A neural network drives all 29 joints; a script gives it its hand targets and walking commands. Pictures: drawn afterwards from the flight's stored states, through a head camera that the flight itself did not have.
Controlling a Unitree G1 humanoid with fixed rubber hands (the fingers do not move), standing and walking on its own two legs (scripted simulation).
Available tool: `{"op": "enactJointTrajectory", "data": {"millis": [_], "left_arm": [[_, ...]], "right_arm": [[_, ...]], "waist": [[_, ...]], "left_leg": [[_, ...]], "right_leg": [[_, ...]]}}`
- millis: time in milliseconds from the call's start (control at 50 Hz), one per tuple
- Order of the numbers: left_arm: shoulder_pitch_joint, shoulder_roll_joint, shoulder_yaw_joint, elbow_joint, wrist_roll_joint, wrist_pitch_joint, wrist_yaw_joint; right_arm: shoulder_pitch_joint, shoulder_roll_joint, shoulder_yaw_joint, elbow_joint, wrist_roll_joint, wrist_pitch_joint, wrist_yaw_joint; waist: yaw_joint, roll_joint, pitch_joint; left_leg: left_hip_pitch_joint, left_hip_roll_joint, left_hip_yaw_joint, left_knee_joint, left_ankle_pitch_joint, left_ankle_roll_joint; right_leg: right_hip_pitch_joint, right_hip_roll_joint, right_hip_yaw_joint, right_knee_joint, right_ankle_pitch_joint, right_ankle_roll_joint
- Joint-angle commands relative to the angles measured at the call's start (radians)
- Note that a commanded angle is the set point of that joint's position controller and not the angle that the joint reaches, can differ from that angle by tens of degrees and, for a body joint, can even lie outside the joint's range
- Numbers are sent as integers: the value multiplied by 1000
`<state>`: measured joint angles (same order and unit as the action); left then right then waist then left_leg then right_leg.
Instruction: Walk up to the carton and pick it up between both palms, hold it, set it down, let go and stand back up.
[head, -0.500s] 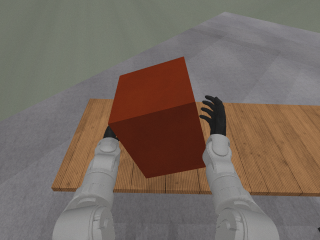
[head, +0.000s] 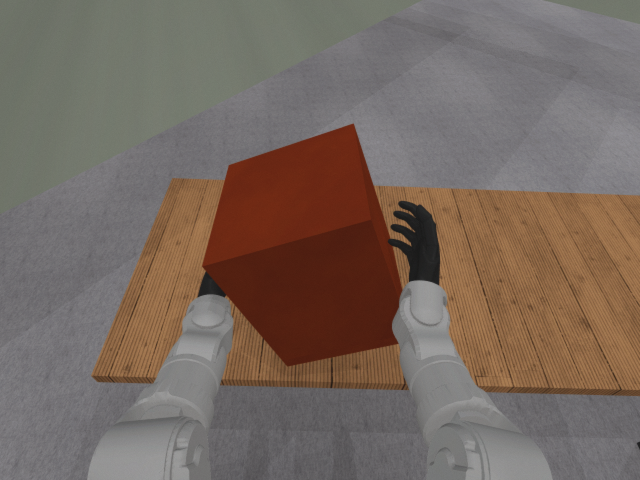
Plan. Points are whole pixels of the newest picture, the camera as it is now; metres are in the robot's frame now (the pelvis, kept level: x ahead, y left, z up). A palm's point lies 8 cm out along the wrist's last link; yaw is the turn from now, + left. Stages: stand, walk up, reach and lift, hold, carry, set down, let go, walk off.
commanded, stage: set down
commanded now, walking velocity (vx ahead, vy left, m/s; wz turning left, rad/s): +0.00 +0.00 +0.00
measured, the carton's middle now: (318, 250) +0.45 -0.03 +0.02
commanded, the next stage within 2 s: none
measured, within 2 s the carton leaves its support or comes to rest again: neither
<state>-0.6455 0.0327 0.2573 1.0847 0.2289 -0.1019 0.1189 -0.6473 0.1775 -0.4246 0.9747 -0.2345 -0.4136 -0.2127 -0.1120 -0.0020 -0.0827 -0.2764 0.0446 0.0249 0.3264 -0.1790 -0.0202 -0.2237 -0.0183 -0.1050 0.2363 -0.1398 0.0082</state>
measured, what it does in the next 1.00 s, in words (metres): stands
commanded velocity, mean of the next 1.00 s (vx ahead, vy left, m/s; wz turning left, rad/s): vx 0.00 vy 0.00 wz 0.00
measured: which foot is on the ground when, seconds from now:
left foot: down 0.00-1.00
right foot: down 0.00-1.00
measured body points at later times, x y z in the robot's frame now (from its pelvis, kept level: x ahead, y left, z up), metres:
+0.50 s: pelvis -0.01 +0.01 +0.00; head +0.04 +0.02 +0.45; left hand +0.41 +0.10 +0.00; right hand +0.37 -0.18 +0.05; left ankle -0.02 +0.13 -0.75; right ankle -0.02 -0.12 -0.75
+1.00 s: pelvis -0.01 +0.00 -0.01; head +0.09 +0.02 +0.43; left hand +0.45 +0.09 -0.01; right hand +0.37 -0.19 +0.02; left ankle -0.02 +0.13 -0.75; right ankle -0.02 -0.12 -0.75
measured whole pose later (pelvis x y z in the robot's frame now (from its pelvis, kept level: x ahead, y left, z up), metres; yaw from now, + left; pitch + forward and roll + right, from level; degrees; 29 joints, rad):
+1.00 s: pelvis -0.01 +0.00 -0.01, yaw +0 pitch +19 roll -1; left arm -0.94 0.12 0.30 1.45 0.25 -0.29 0.07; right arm -0.76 0.18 -0.71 1.05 -0.42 -0.41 -0.18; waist -0.17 -0.01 -0.14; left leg -0.55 0.04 0.03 0.38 -0.16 -0.01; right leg -0.50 -0.02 -0.09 0.31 -0.13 0.01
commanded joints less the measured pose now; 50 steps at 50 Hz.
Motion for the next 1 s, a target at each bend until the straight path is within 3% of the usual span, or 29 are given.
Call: {"op": "enactJointTrajectory", "data": {"millis": [0,120,220,360,540,700,980], "left_arm": [[-1009,-685,-329,-345,16,-221,-182],[-996,-650,-267,-269,40,-213,-210],[-982,-616,-196,-199,77,-207,-227],[-1014,-589,-156,-136,83,-237,-214],[-1112,-561,-155,-81,47,-300,-200],[-1158,-527,-135,-8,47,-321,-212],[-1090,-495,-91,153,79,-346,-221]], "right_arm": [[-605,607,387,30,-76,11,145],[-609,604,352,64,-71,32,141],[-615,581,288,89,-102,34,156],[-665,546,221,84,-153,8,189],[-711,547,159,89,-234,-1,201],[-725,548,94,130,-276,6,201],[-732,523,71,145,-285,-31,212]], "waist": [[-54,72,-740],[-60,76,-679],[-45,88,-640],[-18,98,-671],[-39,61,-793],[-67,74,-823],[-55,130,-851]], "left_leg": [[151,-47,23,67,542,-60],[112,-54,22,54,502,-54],[115,-49,34,36,478,-54],[157,-33,45,45,490,-59],[73,-32,47,43,364,-42],[2,-36,42,44,284,-36],[-5,-32,29,100,416,-48]], "right_leg": [[384,31,31,143,719,24],[393,23,30,149,733,26],[369,25,17,140,680,21],[281,36,1,124,582,3],[238,23,12,146,530,4],[209,11,18,161,510,1],[166,15,10,185,642,-9]]}}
